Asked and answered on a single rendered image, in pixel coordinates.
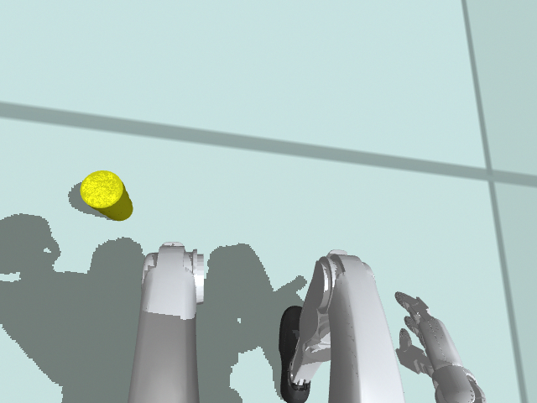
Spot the right robot foot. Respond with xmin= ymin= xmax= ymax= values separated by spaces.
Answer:
xmin=279 ymin=306 xmax=310 ymax=403

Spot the right robot hand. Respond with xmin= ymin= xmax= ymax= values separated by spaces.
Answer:
xmin=395 ymin=292 xmax=464 ymax=378

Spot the right robot arm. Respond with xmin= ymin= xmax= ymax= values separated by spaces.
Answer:
xmin=432 ymin=365 xmax=487 ymax=403

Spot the cup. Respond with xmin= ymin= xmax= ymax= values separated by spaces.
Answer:
xmin=81 ymin=170 xmax=133 ymax=221

